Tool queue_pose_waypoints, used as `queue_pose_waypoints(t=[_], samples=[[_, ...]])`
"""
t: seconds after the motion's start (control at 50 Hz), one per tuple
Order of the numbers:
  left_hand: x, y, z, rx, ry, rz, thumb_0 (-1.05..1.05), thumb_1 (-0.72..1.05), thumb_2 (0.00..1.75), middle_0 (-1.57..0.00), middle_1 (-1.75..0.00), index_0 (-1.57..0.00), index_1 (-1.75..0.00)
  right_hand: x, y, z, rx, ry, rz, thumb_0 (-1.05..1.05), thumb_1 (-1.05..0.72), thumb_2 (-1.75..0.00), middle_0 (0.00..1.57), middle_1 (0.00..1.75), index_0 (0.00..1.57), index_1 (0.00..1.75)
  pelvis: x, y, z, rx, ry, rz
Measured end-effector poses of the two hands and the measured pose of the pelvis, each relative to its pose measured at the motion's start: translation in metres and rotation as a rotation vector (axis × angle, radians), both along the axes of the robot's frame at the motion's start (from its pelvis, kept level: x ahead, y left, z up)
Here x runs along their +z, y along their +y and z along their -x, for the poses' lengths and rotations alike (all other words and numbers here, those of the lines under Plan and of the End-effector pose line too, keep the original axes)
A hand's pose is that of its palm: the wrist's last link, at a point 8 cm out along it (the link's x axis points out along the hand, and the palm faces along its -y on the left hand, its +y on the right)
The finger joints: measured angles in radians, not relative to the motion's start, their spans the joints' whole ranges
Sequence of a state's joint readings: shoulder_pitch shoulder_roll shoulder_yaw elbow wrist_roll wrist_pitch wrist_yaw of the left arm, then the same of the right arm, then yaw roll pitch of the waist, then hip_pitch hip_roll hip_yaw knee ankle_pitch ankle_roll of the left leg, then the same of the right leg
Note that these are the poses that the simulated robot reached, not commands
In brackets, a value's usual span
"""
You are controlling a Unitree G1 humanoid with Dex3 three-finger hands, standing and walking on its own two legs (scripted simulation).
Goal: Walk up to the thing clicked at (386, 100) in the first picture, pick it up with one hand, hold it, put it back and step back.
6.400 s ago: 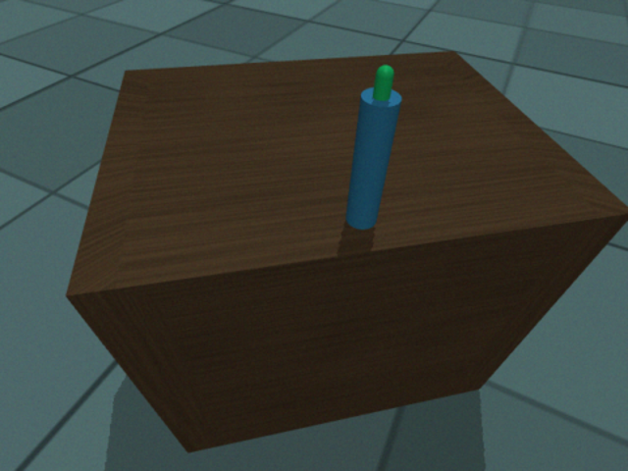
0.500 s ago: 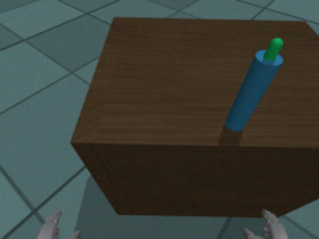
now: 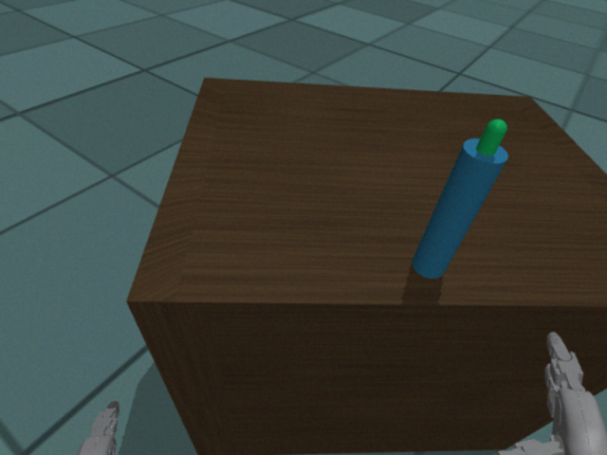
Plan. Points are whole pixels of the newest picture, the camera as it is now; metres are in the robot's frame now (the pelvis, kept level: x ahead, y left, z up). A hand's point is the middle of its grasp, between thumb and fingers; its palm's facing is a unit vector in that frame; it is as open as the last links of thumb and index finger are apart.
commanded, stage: rise first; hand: right
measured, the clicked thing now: (457, 206) +0.42 -0.21 +0.15
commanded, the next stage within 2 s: go down in 1.24 s
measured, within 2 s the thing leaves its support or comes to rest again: neither
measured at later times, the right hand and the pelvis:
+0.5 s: hand (575, 402) +0.17 -0.25 +0.12, palm faces +0.37 +0.82 -0.43, open 17.6 cm; pelvis -0.01 +0.01 +0.00, yaw -1 degrees
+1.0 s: hand (606, 384) +0.17 -0.25 +0.18, palm faces +0.39 +0.81 -0.44, open 17.6 cm; pelvis -0.02 +0.00 +0.00, yaw -1 degrees
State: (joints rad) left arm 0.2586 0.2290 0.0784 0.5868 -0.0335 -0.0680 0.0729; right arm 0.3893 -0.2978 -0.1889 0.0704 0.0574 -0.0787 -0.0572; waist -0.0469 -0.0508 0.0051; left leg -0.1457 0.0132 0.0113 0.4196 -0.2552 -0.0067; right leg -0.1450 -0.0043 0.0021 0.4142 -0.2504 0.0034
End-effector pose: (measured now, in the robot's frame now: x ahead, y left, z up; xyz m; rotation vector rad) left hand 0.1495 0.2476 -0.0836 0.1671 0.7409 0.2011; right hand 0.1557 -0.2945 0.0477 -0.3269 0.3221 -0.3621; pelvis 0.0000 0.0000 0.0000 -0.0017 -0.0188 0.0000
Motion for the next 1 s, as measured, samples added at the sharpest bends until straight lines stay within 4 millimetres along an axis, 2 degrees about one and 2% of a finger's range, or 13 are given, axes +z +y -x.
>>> queue_pose_waypoints(t=[0.1, 0.2, 0.3, 0.46, 0.76, 1.0], samples=[[-0.005, 0.008, 0.009, 0.023, 0.034, 0.006, 0.0, -0.49, 0.03, -0.07, -0.05, -0.06, -0.05, 0.021, -0.001, 0.006, 0.009, -0.063, 0.039, 0.0, 0.54, -0.04, 0.04, 0.06, 0.05, 0.06, 0.0, 0.003, 0.0, -0.004, -0.012, 0.002], [-0.001, 0.021, 0.007, 0.03, 0.018, -0.028, -0.01, -0.52, 0.03, -0.07, -0.05, -0.06, -0.05, 0.043, 0.0, 0.009, 0.017, -0.141, 0.086, -0.01, 0.57, -0.04, 0.04, 0.06, 0.05, 0.06, 0.0, 0.005, 0.004, -0.005, -0.025, 0.004], [0.003, 0.018, 0.004, 0.01, -0.01, -0.019, -0.01, -0.53, 0.04, -0.06, -0.05, -0.05, -0.05, 0.063, 0.005, 0.012, 0.049, -0.225, 0.123, -0.01, 0.59, -0.03, 0.04, 0.06, 0.05, 0.06, 0.0, 0.008, 0.006, -0.01, -0.029, 0.004], [0.002, 0.017, 0.008, 0.016, -0.023, 0.001, -0.01, -0.54, 0.03, -0.06, -0.05, -0.05, -0.05, 0.092, 0.002, 0.023, 0.058, -0.315, 0.193, -0.01, 0.58, -0.03, 0.04, 0.06, 0.05, 0.06, 0.0, 0.008, 0.011, -0.015, -0.041, 0.004], [0.002, 0.012, 0.021, 0.018, -0.033, 0.011, -0.01, -0.54, 0.04, -0.06, -0.04, -0.05, -0.05, 0.127, 0.006, 0.029, 0.117, -0.469, 0.267, -0.01, 0.56, -0.03, 0.05, 0.06, 0.05, 0.06, 0.0, 0.005, 0.022, -0.015, -0.054, 0.005], [0.001, 0.008, 0.021, 0.02, -0.038, 0.021, -0.01, -0.54, 0.04, -0.06, -0.04, -0.05, -0.05, 0.144, 0.008, 0.029, 0.145, -0.546, 0.304, -0.01, 0.57, -0.03, 0.05, 0.06, 0.06, 0.06, 0.0, 0.003, 0.024, -0.012, -0.055, 0.003]])
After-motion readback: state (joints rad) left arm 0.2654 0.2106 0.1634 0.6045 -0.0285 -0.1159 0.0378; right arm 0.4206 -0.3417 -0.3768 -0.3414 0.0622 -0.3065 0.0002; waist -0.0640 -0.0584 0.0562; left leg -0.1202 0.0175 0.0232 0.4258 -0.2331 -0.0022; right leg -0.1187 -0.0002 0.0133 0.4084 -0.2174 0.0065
